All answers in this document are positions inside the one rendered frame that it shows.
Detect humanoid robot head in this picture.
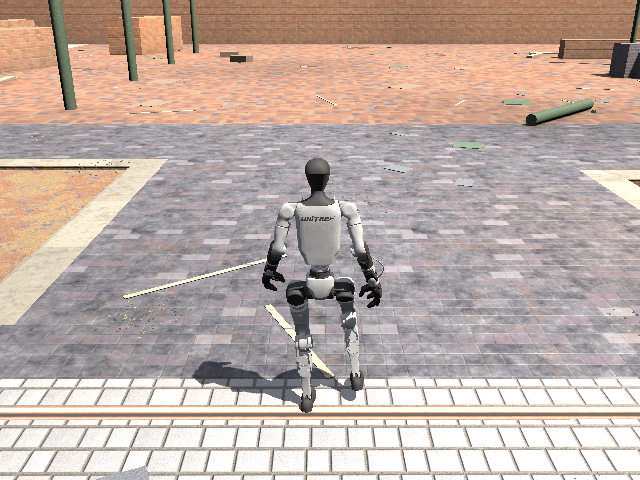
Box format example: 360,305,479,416
301,158,335,206

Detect robot left forearm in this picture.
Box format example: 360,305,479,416
264,240,282,276

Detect left robot upper arm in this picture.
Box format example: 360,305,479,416
271,202,298,256

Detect right robot upper arm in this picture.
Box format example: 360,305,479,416
339,201,367,257

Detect robot torso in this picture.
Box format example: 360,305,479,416
295,196,342,300

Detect robot right hand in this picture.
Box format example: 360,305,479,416
359,282,382,308

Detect robot right forearm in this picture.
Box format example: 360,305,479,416
357,241,379,287

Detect robot left hand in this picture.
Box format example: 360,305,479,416
262,272,285,291

